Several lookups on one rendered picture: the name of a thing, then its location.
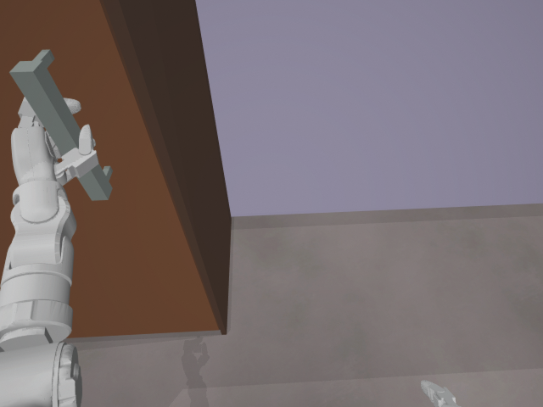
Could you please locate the right robot hand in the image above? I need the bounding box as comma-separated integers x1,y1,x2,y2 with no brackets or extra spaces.
421,380,462,407

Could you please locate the left robot forearm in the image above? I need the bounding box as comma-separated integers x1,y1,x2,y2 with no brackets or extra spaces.
0,180,76,352

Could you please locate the wardrobe door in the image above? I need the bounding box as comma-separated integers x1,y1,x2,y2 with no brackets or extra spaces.
0,0,219,338

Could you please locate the left robot upper arm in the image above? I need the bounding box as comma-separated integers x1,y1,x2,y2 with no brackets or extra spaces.
0,342,82,407

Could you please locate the left robot hand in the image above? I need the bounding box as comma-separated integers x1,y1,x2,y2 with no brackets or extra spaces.
11,97,98,186

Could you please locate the handle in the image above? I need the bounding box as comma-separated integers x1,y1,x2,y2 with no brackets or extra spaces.
9,49,113,201

